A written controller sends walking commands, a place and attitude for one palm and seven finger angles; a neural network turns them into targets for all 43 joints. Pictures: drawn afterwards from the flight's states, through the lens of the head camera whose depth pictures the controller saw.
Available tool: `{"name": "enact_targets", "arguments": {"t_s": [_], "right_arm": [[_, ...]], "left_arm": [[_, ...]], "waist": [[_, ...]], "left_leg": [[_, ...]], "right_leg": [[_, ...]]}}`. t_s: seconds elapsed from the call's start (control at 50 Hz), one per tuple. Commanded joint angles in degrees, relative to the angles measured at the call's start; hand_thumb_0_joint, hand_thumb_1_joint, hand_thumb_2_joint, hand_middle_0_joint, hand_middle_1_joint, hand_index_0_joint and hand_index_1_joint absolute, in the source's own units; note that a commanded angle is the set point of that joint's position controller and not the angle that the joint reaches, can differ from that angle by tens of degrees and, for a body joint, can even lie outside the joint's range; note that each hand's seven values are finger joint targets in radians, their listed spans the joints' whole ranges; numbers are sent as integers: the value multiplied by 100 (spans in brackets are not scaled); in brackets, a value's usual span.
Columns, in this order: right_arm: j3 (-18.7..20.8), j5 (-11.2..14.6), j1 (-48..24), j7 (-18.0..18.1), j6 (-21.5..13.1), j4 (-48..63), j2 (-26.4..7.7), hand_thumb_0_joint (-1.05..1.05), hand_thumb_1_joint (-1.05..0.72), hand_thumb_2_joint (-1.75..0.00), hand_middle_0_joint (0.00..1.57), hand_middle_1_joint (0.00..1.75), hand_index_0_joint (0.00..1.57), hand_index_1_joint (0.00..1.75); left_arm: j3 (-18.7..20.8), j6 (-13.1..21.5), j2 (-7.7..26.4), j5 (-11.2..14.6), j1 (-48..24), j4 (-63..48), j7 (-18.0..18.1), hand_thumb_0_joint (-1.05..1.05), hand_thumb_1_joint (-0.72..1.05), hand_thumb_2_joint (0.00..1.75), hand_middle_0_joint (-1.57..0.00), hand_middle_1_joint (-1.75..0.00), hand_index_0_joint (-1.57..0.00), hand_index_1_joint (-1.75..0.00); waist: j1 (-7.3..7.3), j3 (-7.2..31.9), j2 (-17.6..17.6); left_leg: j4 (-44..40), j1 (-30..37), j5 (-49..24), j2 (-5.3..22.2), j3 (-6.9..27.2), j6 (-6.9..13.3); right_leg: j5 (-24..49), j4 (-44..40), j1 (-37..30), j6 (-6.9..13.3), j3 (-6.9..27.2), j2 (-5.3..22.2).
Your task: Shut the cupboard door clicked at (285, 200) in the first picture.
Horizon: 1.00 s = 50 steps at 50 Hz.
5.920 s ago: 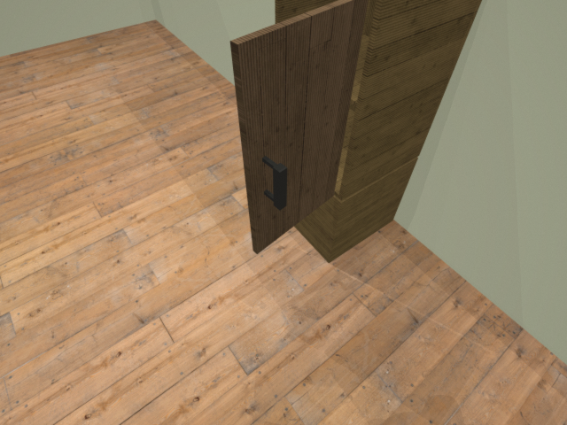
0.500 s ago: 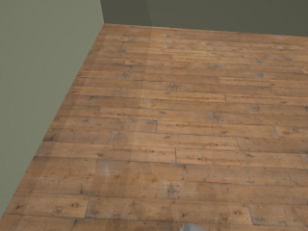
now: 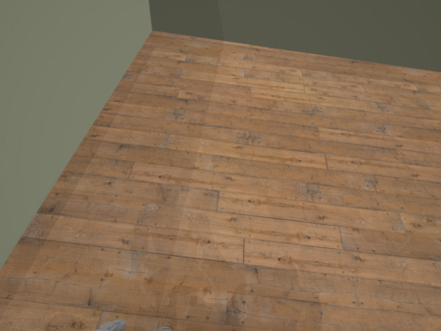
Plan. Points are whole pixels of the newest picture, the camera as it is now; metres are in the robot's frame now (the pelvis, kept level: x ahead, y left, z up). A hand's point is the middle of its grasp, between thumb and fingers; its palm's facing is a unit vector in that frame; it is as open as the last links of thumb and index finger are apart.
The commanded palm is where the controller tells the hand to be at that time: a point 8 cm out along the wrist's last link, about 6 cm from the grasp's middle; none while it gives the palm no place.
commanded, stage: walk to a spot facing it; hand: left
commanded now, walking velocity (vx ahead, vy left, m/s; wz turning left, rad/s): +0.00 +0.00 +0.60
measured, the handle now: out of the picture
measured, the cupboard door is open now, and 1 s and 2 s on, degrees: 98 98 98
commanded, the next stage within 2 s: none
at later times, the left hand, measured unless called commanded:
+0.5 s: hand out of the picture +0.02 +0.13 -0.14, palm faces +0.34 -0.90 -0.28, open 7.4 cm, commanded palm none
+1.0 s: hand out of the picture +0.01 +0.11 -0.13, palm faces +0.60 -0.74 -0.31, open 7.4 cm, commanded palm none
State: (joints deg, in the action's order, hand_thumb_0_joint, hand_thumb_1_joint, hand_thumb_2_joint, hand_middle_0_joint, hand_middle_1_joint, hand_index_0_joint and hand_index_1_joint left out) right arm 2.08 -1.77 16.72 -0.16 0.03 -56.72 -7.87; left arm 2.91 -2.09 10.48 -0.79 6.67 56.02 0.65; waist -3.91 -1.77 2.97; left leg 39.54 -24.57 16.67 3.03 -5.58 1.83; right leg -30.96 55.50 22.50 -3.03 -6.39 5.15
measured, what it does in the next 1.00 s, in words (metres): steps to the right, turning left: right foot, then left foot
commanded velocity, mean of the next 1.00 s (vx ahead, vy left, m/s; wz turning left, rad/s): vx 0.00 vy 0.00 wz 0.60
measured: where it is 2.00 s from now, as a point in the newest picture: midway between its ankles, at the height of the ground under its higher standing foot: outside the picture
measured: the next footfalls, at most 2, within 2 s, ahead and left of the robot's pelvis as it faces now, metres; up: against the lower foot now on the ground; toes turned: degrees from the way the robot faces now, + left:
right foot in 0.24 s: +0.08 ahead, -0.16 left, +0.00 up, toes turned +6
left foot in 0.60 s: +0.03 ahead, +0.07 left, +0.00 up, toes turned +31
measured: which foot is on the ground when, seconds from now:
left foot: down 0.00-0.24, up 0.26-0.58, down 0.60-0.90, up 0.92-1.00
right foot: up 0.00-0.22, down 0.24-0.60, up 0.62-0.88, down 0.90-1.00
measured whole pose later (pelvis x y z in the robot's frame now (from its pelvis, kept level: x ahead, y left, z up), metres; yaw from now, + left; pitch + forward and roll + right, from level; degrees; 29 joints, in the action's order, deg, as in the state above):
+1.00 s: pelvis +0.07 -0.12 +0.01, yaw +39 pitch +0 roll +2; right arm 5.2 -1.0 8.2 -1.5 5.0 -52.8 -15.1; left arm 2.3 -0.7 12.0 -1.5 10.6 48.9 1.1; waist -0.6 -5.9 -2.2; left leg 62.3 -29.1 26.4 0.2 1.8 -2.5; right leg -18.6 36.2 17.8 0.2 -5.8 5.0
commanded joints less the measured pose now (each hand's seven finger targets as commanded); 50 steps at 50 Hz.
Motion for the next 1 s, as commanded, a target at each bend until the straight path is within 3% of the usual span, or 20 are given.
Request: {"name": "enact_targets", "arguments": {"t_s": [0.0,0.12,0.18,0.2,0.22,0.26,0.32,0.46,0.54,0.56,0.58,0.6,0.68,0.82,0.84,0.86,0.88,0.9,0.94,0.98], "right_arm": [[263,2,400,199,-94,296,-1284,0,-90,-90,20,30,20,30],[430,6,-145,142,52,549,-1546,0,-90,-90,20,30,20,30],[466,74,-719,83,149,799,-1517,0,-90,-90,20,30,20,30],[424,132,-780,29,177,953,-1158,0,-90,-90,20,30,20,30],[391,104,-1043,-23,170,1143,-1060,0,-90,-90,20,30,20,30],[435,72,-1034,-37,267,1011,-1134,0,-90,-90,20,30,20,30],[320,82,-997,-116,319,873,-998,0,-90,-90,20,30,20,30],[175,124,-1566,-168,258,1072,-911,0,-90,-90,20,30,20,30],[229,87,-990,-129,193,965,-1204,0,-90,-90,20,30,20,30],[344,52,-573,-120,158,878,-1594,0,-90,-90,20,30,20,30],[522,30,-114,-81,142,826,-2277,0,-90,-90,20,30,20,30],[510,64,153,-62,191,700,-2355,0,-90,-90,20,30,20,30],[393,36,-972,84,133,976,-1815,0,-90,-90,20,30,20,30],[475,31,-1335,23,228,1092,-1827,0,-90,-90,20,30,20,30],[468,70,-1419,5,241,1154,-1682,0,-90,-90,20,30,20,30],[422,119,-1345,-36,253,1266,-1287,0,-90,-90,20,30,20,30],[402,100,-1471,-80,231,1380,-1189,0,-90,-90,20,30,20,30],[439,70,-1375,-76,264,1263,-1366,0,-90,-90,20,30,20,30],[415,60,-1185,-131,317,1022,-1218,0,-90,-90,20,30,20,30],[330,86,-1095,-171,322,951,-1019,0,-90,-90,20,30,20,30]], "left_arm": [[175,161,430,-15,-170,-568,-7,0,90,90,-20,-30,-20,-30],[150,120,404,41,96,-665,17,0,90,90,-20,-30,-20,-30],[228,187,683,17,879,-557,33,0,90,90,-20,-30,-20,-30],[332,241,1214,-78,1072,-571,84,0,90,90,-20,-30,-20,-30],[359,234,1606,-116,1021,-660,94,0,90,90,-20,-30,-20,-30],[265,272,1207,-74,579,-775,152,0,90,90,-20,-30,-20,-30],[146,320,980,-67,462,-801,120,0,90,90,-20,-30,-20,-30],[245,302,1358,-93,1050,-591,113,0,90,90,-20,-30,-20,-30],[307,282,1466,-18,866,-622,55,0,90,90,-20,-30,-20,-30],[286,265,1319,10,752,-714,35,0,90,90,-20,-30,-20,-30],[164,238,909,44,529,-1003,-3,0,90,90,-20,-30,-20,-30],[157,139,1058,-32,204,-1232,59,0,90,90,-20,-30,-20,-30],[209,31,934,-21,349,-910,4,0,90,90,-20,-30,-20,-30],[228,94,832,-1,913,-832,-29,0,90,90,-20,-30,-20,-30],[280,143,1017,-22,1237,-780,-6,0,90,90,-20,-30,-20,-30],[382,229,1528,-114,1397,-806,49,0,90,90,-20,-30,-20,-30],[369,209,1851,-115,1223,-907,70,0,90,90,-20,-30,-20,-30],[322,256,1554,-77,948,-984,109,0,90,90,-20,-30,-20,-30],[207,236,1193,-63,331,-1107,121,0,90,90,-20,-30,-20,-30],[183,247,1089,-96,276,-1128,134,0,90,90,-20,-30,-20,-30]], "waist": [[192,647,-1285],[214,775,-1217],[586,666,-892],[672,572,566],[769,300,1616],[448,156,964],[310,200,925],[677,492,857],[294,728,607],[51,1006,-265],[-218,1063,-2089],[-240,927,-1164],[308,448,-1338],[601,357,-1191],[783,389,-648],[864,372,894],[908,313,1769],[694,288,1381],[366,140,1078],[334,213,1078]], "left_leg": [[-1820,1569,-2971,1376,2119,688],[-1614,1311,-2747,1126,1902,687],[-1125,232,-1295,604,1754,274],[-75,-885,330,-117,1079,-181],[1484,-1197,1892,-561,454,-438],[2936,-1168,1454,-173,804,-426],[2629,-928,869,-72,486,-586],[339,-181,849,-223,-94,-526],[-1226,1314,-350,-301,-196,-312],[-1564,2456,-1774,432,614,-8],[-1647,3174,-4330,2133,2800,996],[-1551,2797,-4100,2453,2683,1390],[-1782,1518,-2464,1260,1791,778],[-1480,164,-717,709,1886,431],[-969,-351,-124,365,1697,195],[354,-1197,1010,-411,915,-259],[1922,-1143,1963,-560,624,-382],[2832,-1032,1610,-275,939,-335],[3313,-898,974,-55,775,-450],[2437,-581,966,-62,455,-540]], "right_leg": [[523,1092,1224,-87,678,-38],[488,-1139,-26,-79,414,-401],[1762,-3070,-1512,-2,383,-353],[1615,-4003,-2175,373,1759,931],[2057,-4335,-1606,1075,2841,2277],[3060,-3905,-1144,1249,2207,1969],[4639,-3429,-1453,994,677,1293],[5608,-2911,-2372,983,256,1518],[5356,-1859,-1688,536,-229,1427],[4012,-841,-649,231,-461,1142],[-412,508,1054,-199,-454,277],[-803,1006,1261,-130,292,235],[382,902,920,-178,628,108],[1164,-1893,-1101,-85,187,-449],[1477,-2769,-1732,-39,360,-246],[1053,-3922,-2141,381,1970,1112],[1262,-4351,-1492,1011,2938,2293],[1310,-4230,-1103,1212,2805,2181],[2112,-3860,-848,1024,1533,1556],[3212,-3612,-1076,915,763,1305]]}}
